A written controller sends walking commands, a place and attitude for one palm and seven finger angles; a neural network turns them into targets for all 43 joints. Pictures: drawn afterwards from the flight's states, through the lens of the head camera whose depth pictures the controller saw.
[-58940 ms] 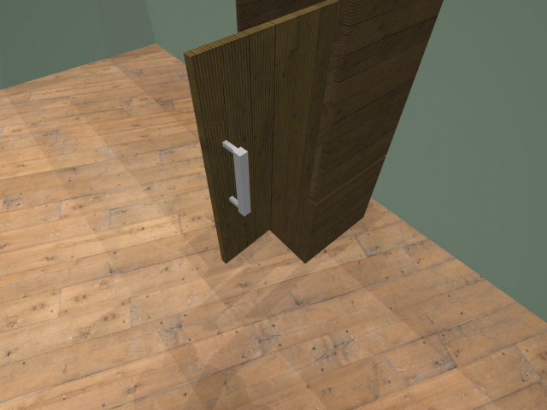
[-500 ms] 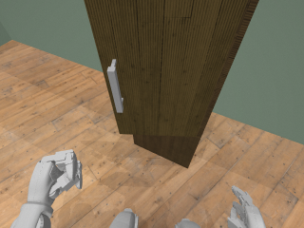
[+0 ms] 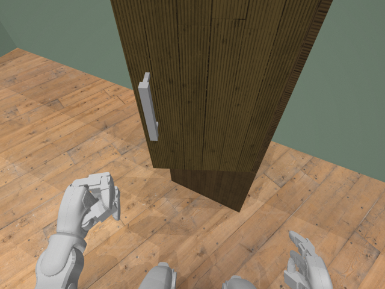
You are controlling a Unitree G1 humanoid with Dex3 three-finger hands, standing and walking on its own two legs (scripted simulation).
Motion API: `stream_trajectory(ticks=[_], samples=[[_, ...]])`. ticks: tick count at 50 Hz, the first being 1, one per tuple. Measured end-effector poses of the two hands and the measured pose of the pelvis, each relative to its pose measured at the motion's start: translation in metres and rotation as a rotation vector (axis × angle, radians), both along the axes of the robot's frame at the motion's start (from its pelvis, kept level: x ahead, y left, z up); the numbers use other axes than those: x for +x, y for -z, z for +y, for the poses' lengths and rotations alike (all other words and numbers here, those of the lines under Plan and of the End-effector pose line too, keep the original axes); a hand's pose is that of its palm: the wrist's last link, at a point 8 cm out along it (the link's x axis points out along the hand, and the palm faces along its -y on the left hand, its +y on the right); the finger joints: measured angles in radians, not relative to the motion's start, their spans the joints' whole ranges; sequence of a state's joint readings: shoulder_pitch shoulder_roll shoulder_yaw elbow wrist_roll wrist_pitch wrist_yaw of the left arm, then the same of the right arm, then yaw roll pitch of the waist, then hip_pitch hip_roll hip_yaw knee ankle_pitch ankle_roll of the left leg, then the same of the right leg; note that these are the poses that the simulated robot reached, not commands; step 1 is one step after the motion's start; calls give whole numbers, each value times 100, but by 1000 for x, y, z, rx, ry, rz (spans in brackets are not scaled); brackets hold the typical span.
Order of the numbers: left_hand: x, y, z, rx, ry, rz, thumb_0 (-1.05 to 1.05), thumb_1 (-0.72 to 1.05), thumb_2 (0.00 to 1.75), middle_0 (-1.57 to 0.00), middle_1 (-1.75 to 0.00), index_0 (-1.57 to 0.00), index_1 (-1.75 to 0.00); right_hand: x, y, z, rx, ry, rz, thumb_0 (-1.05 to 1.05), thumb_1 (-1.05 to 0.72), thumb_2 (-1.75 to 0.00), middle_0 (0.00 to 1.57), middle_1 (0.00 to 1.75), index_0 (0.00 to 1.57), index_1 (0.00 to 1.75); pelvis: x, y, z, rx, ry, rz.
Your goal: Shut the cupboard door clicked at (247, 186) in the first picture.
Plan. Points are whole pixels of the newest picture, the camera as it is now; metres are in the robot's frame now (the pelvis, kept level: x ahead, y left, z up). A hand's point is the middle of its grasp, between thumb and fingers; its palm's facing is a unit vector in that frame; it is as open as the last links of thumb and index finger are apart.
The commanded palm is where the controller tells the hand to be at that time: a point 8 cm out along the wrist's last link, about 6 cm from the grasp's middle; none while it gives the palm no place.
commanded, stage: bring the fist close to the handle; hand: left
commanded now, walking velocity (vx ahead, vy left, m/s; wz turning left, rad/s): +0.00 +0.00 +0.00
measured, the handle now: (150, 109) +0.51 +0.14 +0.06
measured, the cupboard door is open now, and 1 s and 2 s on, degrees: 24 24 14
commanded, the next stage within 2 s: push the door shut along its arc in 1.12 s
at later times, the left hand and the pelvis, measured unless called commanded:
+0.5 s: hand (141, 160) +0.36 +0.13 +0.07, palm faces -0.03 -1.00 -0.02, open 3.1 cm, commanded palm +0.34 +0.18 +0.07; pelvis +0.00 +0.01 +0.01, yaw -1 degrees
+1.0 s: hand (148, 144) +0.40 +0.12 +0.07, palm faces +0.01 -1.00 -0.02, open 3.1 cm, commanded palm +0.37 +0.17 +0.07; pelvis +0.01 +0.00 +0.01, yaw -2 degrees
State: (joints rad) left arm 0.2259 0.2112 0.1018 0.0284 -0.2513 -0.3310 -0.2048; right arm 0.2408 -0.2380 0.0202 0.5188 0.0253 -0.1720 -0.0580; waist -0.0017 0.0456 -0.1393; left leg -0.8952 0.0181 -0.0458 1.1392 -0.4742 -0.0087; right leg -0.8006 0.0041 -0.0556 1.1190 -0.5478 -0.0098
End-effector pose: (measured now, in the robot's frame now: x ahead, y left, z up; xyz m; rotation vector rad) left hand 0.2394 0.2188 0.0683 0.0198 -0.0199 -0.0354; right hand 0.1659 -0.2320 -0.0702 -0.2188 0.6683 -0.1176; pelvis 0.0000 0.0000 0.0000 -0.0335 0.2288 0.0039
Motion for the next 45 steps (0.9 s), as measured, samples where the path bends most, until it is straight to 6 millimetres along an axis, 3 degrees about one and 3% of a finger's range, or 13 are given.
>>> stream_trajectory(ticks=[27,38,45], samples=[[105,0,-36,3,-11,-4,1,90,90,-130,-150,-130,-150,-37,13,-6,10,65,190,1,-90,-90,20,30,20,30,4,-9,5,14,22,19],[147,0,-51,-2,-32,2,1,90,90,-130,-150,-130,-150,-63,23,-16,17,110,289,1,-90,-90,20,30,20,30,4,-8,0,21,33,42],[150,-2,-46,-4,-44,-5,1,90,90,-130,-150,-130,-150,-84,25,-23,30,152,349,1,-90,-90,20,30,20,30,6,-11,-3,29,49,48]])
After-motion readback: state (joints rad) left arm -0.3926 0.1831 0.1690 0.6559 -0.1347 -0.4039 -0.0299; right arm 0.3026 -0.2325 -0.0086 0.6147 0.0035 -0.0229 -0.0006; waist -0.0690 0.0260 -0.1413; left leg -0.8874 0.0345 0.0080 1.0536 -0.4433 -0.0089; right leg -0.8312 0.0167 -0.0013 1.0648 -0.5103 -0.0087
